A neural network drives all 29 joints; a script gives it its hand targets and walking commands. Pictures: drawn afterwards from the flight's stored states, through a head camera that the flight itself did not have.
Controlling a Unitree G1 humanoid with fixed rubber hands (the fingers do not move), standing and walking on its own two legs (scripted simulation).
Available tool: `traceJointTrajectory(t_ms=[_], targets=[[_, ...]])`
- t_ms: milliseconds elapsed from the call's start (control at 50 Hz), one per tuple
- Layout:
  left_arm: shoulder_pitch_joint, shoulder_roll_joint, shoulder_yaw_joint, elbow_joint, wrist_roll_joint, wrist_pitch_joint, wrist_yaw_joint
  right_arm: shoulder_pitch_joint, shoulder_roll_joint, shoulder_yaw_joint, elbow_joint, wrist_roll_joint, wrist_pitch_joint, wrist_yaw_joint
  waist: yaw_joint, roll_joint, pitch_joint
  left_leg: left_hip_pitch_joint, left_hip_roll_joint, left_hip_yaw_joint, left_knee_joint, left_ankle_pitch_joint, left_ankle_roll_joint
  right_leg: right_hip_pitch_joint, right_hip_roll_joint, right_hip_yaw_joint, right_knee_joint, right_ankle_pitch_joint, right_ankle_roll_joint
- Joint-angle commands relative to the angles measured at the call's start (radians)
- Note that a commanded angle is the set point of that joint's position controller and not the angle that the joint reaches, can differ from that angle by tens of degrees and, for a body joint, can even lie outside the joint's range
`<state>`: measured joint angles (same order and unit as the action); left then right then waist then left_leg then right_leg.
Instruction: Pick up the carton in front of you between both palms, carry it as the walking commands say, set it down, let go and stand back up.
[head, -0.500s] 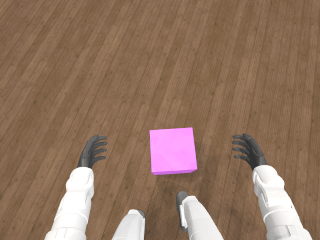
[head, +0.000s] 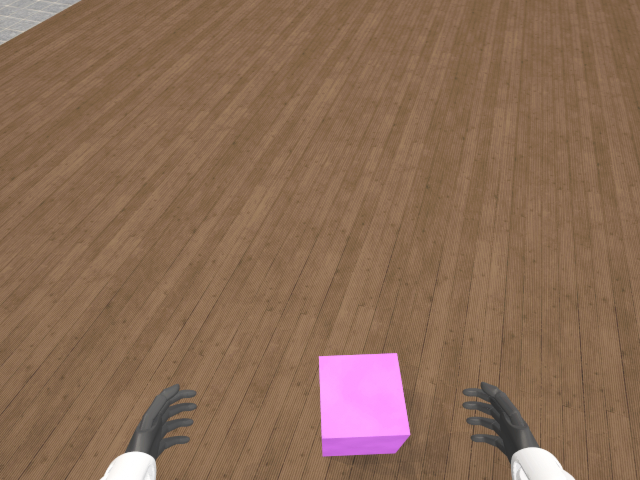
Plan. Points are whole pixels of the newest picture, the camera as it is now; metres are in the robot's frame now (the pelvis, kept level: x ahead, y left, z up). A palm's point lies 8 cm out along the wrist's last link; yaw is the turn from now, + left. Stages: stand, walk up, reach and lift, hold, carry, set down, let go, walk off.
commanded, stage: let go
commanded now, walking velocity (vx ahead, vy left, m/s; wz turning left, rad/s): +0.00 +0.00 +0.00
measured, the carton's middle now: (358, 406) +0.36 -0.08 -0.65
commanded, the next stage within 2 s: stand in 0.24 s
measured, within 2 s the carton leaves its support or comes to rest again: neither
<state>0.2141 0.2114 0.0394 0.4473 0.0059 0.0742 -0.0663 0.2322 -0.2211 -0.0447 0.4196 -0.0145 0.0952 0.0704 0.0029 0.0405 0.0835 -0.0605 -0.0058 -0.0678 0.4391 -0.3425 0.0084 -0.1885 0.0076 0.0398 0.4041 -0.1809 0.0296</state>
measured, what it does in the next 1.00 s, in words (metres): stands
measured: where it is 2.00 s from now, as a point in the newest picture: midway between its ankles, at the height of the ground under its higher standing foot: outside the picture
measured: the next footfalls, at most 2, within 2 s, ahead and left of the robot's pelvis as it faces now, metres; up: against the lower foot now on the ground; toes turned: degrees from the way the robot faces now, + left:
none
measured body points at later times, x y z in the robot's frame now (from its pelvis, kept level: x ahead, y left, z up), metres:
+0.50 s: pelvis +0.01 -0.01 -0.01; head +0.02 -0.02 +0.44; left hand +0.14 +0.28 -0.10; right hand +0.15 -0.30 -0.10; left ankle -0.06 +0.12 -0.74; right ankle +0.03 -0.14 -0.74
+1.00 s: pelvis +0.01 -0.02 +0.00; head +0.01 -0.03 +0.44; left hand +0.12 +0.28 -0.11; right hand +0.13 -0.32 -0.11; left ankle -0.06 +0.12 -0.74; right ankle +0.03 -0.14 -0.74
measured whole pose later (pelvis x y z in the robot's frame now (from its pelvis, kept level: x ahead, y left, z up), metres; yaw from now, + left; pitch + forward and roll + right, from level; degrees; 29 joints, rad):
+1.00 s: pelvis +0.01 -0.02 +0.00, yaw +2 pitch -1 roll +0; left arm 0.13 0.34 0.02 0.90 0.04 0.00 0.02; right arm 0.22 -0.37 -0.01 0.78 -0.03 0.01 -0.02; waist 0.01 0.03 0.02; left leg -0.08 0.00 -0.10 0.47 -0.36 -0.02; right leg -0.24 0.01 0.01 0.51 -0.25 0.00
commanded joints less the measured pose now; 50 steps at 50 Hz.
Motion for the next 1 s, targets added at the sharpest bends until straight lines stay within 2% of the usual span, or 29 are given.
traceJointTrajectory(t_ms=[0, 100, 180, 200, 220, 240, 260, 300, 320, 440, 520, 740, 980], targets=[[-0.045, 0.075, 0.022, -0.095, 0.002, 0.004, -0.002, -0.025, -0.109, -0.038, -0.091, -0.007, 0.006, -0.003, -0.008, 0.004, -0.032, -0.338, 0.006, 0.037, -0.157, 0.201, -0.021, 0.363, 0.074, -0.059, 0.042, 0.218, -0.005], [-0.031, 0.081, 0.033, -0.092, 0.013, 0.015, -0.003, -0.014, -0.099, -0.036, -0.092, -0.004, 0.010, -0.007, 0.000, -0.018, -0.070, -0.255, -0.019, 0.045, -0.116, 0.308, -0.034, 0.343, 0.063, -0.044, 0.025, 0.288, -0.011], [-0.034, 0.082, 0.036, -0.095, 0.020, 0.015, -0.005, -0.014, -0.092, -0.034, -0.095, 0.000, 0.005, -0.007, 0.005, -0.016, -0.094, -0.233, -0.028, 0.050, -0.101, 0.331, -0.035, 0.340, 0.057, -0.035, 0.025, 0.322, -0.012], [0.009, 0.073, 0.017, -0.031, -0.007, -0.012, 0.015, -0.032, -0.131, -0.041, -0.119, -0.016, 0.058, -0.033, -0.003, -0.042, -0.165, -0.187, -0.030, 0.049, -0.060, 0.417, -0.040, 0.305, 0.084, -0.047, 0.063, 0.310, -0.003], [-0.005, 0.080, 0.022, -0.051, 0.000, -0.017, 0.025, -0.001, -0.117, -0.033, -0.114, -0.015, 0.069, -0.042, 0.001, -0.018, -0.162, -0.193, -0.033, 0.046, -0.042, 0.449, -0.044, 0.292, 0.080, -0.044, 0.070, 0.314, -0.004], [-0.024, 0.210, 0.062, 0.086, 0.045, -0.026, 0.068, -0.033, -0.219, -0.064, 0.009, -0.011, 0.010, -0.079, 0.014, 0.001, -0.120, -0.206, 0.017, 0.052, 0.006, 0.310, -0.065, 0.137, -0.046, -0.033, 0.081, 0.277, -0.005], [-0.027, 0.217, 0.055, 0.088, 0.049, -0.031, 0.084, -0.013, -0.208, -0.060, 0.014, -0.015, -0.016, -0.090, -0.002, -0.005, -0.126, -0.171, 0.019, 0.034, 0.008, 0.252, -0.061, 0.079, -0.046, -0.015, 0.078, 0.213, -0.015], [-0.053, 0.199, 0.047, 0.116, 0.052, -0.040, 0.091, -0.014, -0.193, -0.048, 0.051, -0.024, -0.046, -0.092, -0.003, -0.008, -0.109, -0.189, 0.028, 0.011, -0.003, 0.146, -0.046, 0.023, -0.045, -0.007, 0.063, 0.062, -0.027], [-0.064, 0.196, 0.045, 0.129, 0.051, -0.045, 0.091, -0.021, -0.192, -0.045, 0.062, -0.028, -0.056, -0.091, -0.003, -0.019, -0.102, -0.196, 0.031, 0.004, -0.003, 0.122, -0.040, 0.012, -0.043, -0.003, 0.057, 0.026, -0.028], [-0.075, 0.218, 0.038, 0.205, 0.044, -0.069, 0.085, -0.020, -0.230, -0.039, 0.121, -0.031, -0.081, -0.091, 0.001, -0.026, -0.126, -0.184, 0.046, -0.027, 0.010, 0.231, -0.027, 0.036, -0.050, 0.004, 0.086, 0.142, -0.036], [-0.074, 0.242, 0.036, 0.243, 0.041, -0.074, 0.090, -0.007, -0.253, -0.034, 0.155, -0.028, -0.085, -0.095, 0.002, -0.034, -0.132, -0.174, 0.049, -0.033, 0.013, 0.262, -0.024, 0.052, -0.059, 0.013, 0.092, 0.177, -0.042], [-0.091, 0.276, 0.027, 0.327, 0.034, -0.081, 0.093, 0.000, -0.283, -0.016, 0.239, -0.022, -0.090, -0.099, 0.002, -0.034, -0.121, -0.156, 0.056, -0.044, -0.003, 0.292, -0.021, 0.078, -0.074, 0.028, 0.082, 0.216, -0.051], [-0.119, 0.290, 0.019, 0.408, 0.029, -0.082, 0.088, -0.021, -0.301, -0.002, 0.324, -0.018, -0.094, -0.099, 0.003, -0.033, -0.100, -0.144, 0.065, -0.053, -0.047, 0.253, -0.016, 0.088, -0.083, 0.043, 0.048, 0.184, -0.054]])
